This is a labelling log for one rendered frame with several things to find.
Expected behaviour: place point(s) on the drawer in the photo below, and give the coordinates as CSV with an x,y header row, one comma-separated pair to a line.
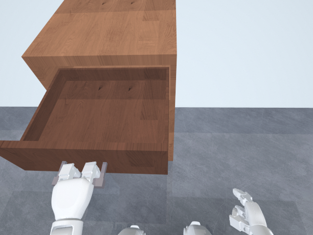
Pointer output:
x,y
114,115

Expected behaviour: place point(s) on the right robot forearm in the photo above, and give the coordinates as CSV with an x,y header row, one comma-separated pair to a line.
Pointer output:
x,y
259,230

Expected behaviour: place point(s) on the robot left hand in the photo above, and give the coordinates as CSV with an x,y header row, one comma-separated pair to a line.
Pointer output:
x,y
71,196

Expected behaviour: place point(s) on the right robot shin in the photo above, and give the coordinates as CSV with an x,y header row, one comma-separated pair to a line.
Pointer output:
x,y
195,223

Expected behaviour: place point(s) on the robot right thigh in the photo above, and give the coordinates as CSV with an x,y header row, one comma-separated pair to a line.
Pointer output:
x,y
196,230

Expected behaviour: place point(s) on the left robot forearm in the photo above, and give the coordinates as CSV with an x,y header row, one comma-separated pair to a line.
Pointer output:
x,y
67,226

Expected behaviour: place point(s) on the cabinet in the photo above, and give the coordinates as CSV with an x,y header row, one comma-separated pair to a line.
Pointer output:
x,y
109,34

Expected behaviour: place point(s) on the robot right hand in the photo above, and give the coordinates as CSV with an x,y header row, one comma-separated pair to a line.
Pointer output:
x,y
243,218

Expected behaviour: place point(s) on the handle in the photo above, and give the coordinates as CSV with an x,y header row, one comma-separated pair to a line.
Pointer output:
x,y
97,182

